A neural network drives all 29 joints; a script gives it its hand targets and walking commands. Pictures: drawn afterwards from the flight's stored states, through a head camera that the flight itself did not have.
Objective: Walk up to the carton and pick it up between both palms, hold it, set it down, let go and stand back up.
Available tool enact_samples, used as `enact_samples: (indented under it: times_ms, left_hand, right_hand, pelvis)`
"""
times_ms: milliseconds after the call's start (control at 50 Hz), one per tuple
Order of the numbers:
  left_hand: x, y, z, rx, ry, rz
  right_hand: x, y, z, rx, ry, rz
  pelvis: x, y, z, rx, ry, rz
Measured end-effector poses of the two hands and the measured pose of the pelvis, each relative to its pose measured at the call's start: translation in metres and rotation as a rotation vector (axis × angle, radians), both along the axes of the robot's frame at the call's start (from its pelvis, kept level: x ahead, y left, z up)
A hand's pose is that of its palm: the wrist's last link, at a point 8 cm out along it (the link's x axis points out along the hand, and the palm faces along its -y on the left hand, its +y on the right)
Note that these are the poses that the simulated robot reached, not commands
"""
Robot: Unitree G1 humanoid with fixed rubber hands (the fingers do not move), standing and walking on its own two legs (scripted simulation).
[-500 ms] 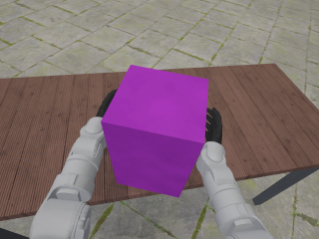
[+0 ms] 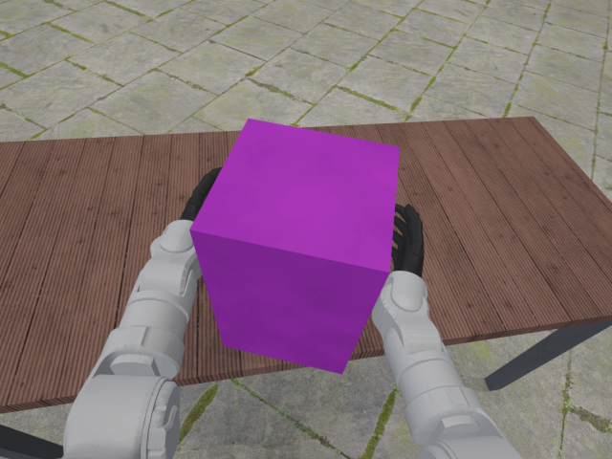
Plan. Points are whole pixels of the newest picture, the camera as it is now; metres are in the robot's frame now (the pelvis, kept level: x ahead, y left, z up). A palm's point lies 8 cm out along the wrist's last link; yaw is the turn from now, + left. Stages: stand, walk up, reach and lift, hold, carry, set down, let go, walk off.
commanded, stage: reach and lift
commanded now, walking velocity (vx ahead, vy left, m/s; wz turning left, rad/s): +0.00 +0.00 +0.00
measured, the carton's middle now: (300, 259) +0.37 -0.03 +0.05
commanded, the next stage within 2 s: none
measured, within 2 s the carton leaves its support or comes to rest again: leaves its support in 1.40 s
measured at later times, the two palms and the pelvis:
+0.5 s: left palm (198, 221) +0.42 +0.10 +0.08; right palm (404, 269) +0.33 -0.16 +0.05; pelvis +0.01 +0.00 +0.01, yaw +1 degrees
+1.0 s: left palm (197, 222) +0.42 +0.10 +0.08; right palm (403, 269) +0.33 -0.16 +0.05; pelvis +0.01 +0.00 +0.01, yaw +2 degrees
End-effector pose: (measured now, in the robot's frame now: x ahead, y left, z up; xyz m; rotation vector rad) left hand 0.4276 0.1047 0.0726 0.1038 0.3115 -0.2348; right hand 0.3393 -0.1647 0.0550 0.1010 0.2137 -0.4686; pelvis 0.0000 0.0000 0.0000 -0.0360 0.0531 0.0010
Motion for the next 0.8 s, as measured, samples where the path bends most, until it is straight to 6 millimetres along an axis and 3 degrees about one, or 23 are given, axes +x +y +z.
enact_samples:
  times_ms: [800]
  left_hand:
    - [-0.004,0.000,0.003,0.046,-0.016,-0.047]
  right_hand:
    - [-0.005,0.004,0.000,-0.071,-0.083,0.018]
  pelvis:
    - [0.014,-0.001,0.007,0.001,-0.086,0.030]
